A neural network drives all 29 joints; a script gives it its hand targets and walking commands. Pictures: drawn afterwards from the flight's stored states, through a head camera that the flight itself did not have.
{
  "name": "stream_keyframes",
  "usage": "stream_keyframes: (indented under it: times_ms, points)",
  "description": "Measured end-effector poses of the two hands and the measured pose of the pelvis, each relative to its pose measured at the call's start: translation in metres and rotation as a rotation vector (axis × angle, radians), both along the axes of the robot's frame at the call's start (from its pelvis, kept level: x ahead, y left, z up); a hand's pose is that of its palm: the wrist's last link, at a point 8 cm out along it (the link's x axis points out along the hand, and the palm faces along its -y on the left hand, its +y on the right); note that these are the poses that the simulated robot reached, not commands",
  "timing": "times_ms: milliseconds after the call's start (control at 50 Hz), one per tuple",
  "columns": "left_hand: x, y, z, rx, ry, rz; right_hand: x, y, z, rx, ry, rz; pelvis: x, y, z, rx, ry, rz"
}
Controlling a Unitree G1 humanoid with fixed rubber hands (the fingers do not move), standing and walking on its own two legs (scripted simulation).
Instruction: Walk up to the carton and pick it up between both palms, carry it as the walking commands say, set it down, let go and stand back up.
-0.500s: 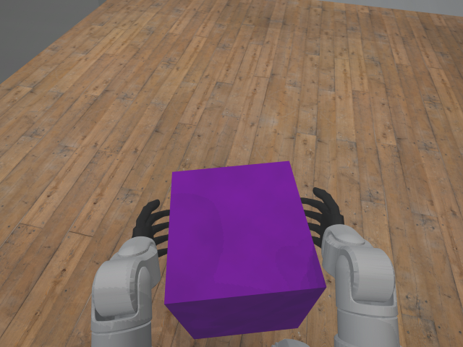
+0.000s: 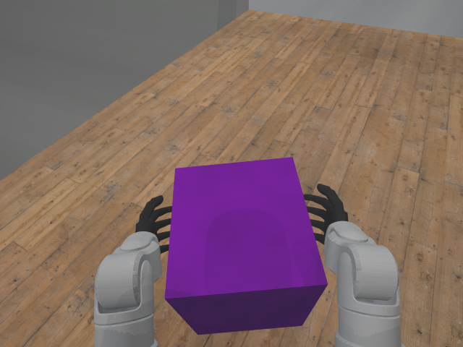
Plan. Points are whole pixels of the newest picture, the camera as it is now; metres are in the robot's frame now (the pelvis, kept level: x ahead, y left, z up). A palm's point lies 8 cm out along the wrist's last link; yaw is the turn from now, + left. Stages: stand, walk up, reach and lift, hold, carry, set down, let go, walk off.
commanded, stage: carry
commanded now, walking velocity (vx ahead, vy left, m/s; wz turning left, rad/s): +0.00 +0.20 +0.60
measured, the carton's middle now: (242, 251) +0.29 -0.01 +0.01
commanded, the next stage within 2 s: none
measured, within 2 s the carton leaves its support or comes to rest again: neither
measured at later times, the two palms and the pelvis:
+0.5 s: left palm out of the picture +0.16 +0.32 +0.09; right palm (208, 264) +0.24 +0.04 +0.08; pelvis -0.06 +0.11 +0.00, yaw +16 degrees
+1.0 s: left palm out of the picture -0.02 +0.54 +0.06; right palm (7, 343) +0.15 +0.30 +0.07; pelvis -0.16 +0.26 -0.01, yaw +32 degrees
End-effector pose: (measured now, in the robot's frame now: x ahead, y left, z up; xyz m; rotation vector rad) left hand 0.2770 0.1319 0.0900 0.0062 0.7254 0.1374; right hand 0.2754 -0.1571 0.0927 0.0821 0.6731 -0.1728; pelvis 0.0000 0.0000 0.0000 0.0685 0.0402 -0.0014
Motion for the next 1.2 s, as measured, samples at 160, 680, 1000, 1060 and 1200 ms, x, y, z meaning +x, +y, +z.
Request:
stream_keyframes:
  times_ms: [160, 680, 1000, 1060, 1200]
  points:
    - [-0.039, 0.096, -0.052, -0.072, 0.106, 0.143, 0.004, 0.099, -0.032, -0.088, 0.111, 0.155, -0.012, 0.054, -0.013, -0.061, 0.027, 0.073]
    - [-0.168, 0.272, 0.008, 0.018, -0.009, 0.402, -0.053, 0.295, 0.007, 0.008, -0.013, 0.406, -0.091, 0.176, 0.004, 0.006, -0.010, 0.396]
    - [-0.295, 0.404, -0.026, -0.026, 0.003, 0.641, -0.123, 0.459, -0.024, -0.026, 0.001, 0.644, -0.165, 0.261, -0.013, -0.077, 0.035, 0.562]
    - [-0.309, 0.411, -0.017, 0.012, -0.002, 0.645, -0.137, 0.467, -0.024, -0.007, -0.011, 0.658, -0.175, 0.269, -0.013, -0.074, 0.042, 0.587]
    - [-0.353, 0.417, -0.006, 0.030, 0.054, 0.674, -0.173, 0.479, -0.019, -0.004, 0.037, 0.701, -0.198, 0.279, 0.001, -0.033, 0.007, 0.679]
